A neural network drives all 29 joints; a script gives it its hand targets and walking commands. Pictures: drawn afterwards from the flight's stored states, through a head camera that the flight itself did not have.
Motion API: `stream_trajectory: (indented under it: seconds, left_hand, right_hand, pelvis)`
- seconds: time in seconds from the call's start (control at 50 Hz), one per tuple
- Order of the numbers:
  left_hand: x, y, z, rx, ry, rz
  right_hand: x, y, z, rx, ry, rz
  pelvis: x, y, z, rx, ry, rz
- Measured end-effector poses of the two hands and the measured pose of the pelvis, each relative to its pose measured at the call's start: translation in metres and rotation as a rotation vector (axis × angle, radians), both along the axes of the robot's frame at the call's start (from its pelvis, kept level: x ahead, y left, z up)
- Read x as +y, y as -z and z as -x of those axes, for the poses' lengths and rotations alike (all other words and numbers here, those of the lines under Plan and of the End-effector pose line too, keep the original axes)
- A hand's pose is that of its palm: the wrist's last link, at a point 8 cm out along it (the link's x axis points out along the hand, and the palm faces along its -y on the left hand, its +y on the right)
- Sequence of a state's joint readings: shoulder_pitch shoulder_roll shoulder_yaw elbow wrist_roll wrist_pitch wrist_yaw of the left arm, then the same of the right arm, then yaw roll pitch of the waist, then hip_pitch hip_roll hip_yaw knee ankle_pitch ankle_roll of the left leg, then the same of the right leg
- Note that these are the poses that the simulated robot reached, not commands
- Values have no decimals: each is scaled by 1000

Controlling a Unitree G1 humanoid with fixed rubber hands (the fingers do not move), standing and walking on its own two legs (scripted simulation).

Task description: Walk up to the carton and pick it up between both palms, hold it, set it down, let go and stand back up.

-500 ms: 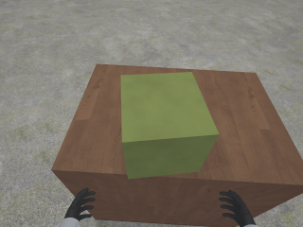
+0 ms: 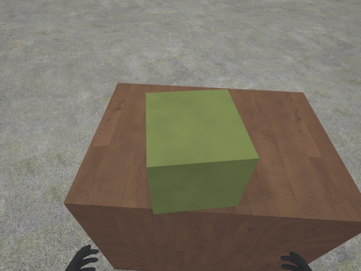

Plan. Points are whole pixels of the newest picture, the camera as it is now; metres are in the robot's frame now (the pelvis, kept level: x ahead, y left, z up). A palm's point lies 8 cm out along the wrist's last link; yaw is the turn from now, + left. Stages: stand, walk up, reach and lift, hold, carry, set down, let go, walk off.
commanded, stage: stand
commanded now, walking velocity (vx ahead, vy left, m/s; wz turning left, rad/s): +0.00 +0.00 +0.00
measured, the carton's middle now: (191, 149) +0.41 -0.01 +0.03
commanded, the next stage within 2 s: none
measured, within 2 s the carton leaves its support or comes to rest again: neither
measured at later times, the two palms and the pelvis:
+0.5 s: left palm out of the picture +0.04 +0.27 -0.12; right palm out of the picture +0.03 -0.25 -0.10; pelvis -0.04 +0.02 +0.00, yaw +0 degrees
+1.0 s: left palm out of the picture +0.04 +0.28 -0.12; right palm out of the picture +0.04 -0.24 -0.10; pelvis -0.03 +0.02 -0.01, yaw +0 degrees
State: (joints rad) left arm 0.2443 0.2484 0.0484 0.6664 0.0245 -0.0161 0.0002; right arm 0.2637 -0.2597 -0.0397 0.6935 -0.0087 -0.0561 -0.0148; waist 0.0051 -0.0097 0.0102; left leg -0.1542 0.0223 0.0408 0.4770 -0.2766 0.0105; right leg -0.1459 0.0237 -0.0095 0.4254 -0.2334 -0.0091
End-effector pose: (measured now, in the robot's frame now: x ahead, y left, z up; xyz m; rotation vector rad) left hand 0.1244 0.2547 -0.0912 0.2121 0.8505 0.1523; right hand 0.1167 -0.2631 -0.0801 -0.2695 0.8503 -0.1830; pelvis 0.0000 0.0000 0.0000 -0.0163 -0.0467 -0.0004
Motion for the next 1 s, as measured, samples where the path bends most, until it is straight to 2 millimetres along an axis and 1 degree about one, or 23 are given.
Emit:
stream_trajectory:
  seconds: [0.1, 0.2, 0.32, 0.42, 0.58, 0.7, 0.82, 1.0]
  left_hand:
    - [7, 8, 24, 50, -3, -6]
    - [8, 14, 42, 80, 2, 1]
    - [11, 20, 61, 113, 9, 8]
    - [14, 25, 76, 142, 9, 9]
    - [20, 30, 96, 191, 7, 5]
    - [22, 32, 102, 210, 7, 3]
    - [22, 32, 99, 218, 13, 1]
    - [21, 32, 86, 207, 24, -1]
  right_hand:
    - [-2, 5, 28, 55, 5, 9]
    - [2, 9, 51, 92, 3, 6]
    - [9, 13, 72, 121, 1, -1]
    - [14, 16, 83, 137, 0, -3]
    - [17, 17, 90, 151, -1, 1]
    - [18, 18, 89, 153, -4, 3]
    - [19, 18, 86, 158, -3, 3]
    - [19, 18, 81, 164, -2, 4]
  pelvis:
    - [3, 1, 9, -3, -3, 0]
    - [6, 1, 18, -7, -4, -1]
    - [11, 3, 28, -6, -4, -3]
    - [15, 4, 34, -4, -4, -5]
    - [19, 5, 39, 2, -2, -7]
    - [21, 6, 38, 5, 0, -8]
    - [21, 6, 35, 9, 2, -8]
    - [21, 6, 30, 12, 4, -9]
